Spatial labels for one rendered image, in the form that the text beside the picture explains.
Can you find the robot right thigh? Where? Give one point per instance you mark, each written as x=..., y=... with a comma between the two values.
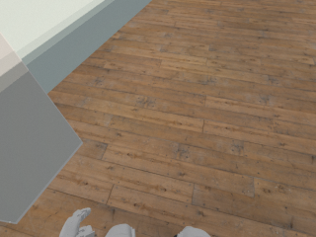
x=192, y=232

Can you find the robot thigh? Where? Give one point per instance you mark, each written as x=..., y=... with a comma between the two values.
x=121, y=230
x=192, y=232

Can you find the robot left thigh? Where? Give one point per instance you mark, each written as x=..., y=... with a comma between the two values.
x=121, y=230

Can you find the robot left hand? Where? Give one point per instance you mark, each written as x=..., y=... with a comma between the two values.
x=72, y=227

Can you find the fridge door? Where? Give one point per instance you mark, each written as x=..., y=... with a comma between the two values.
x=35, y=139

